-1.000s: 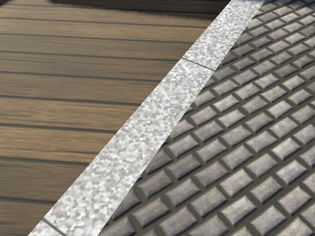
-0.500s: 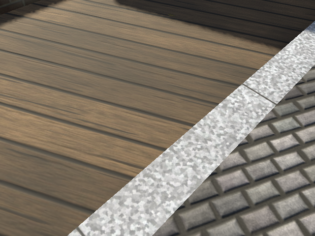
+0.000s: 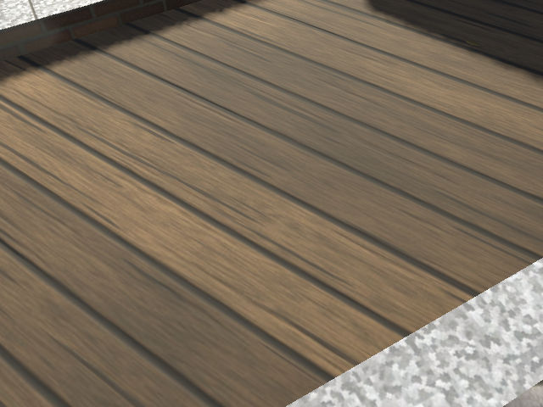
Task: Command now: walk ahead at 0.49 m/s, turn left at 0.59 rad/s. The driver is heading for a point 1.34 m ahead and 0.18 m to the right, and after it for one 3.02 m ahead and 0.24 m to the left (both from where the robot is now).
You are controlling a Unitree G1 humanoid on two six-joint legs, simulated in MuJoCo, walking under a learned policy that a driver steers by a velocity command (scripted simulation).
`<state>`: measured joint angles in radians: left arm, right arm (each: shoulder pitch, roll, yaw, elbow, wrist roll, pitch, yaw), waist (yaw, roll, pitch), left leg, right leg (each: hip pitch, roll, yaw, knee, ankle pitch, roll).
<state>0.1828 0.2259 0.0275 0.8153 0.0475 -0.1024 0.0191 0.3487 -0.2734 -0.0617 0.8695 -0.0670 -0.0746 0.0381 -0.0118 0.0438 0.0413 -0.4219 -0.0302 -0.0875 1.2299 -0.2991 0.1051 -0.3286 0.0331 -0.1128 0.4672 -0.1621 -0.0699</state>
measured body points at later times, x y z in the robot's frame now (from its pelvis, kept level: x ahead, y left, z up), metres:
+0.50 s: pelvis +0.25 +0.06 -0.02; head +0.27 +0.06 +0.43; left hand +0.23 +0.29 -0.16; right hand +0.40 -0.17 -0.13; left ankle +0.26 +0.16 -0.73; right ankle +0.11 -0.08 -0.64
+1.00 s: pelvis +0.57 +0.03 -0.15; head +0.60 +0.02 +0.30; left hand +0.75 +0.25 -0.26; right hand +0.46 -0.20 -0.29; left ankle +0.35 +0.18 -0.65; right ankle +0.66 -0.05 -0.88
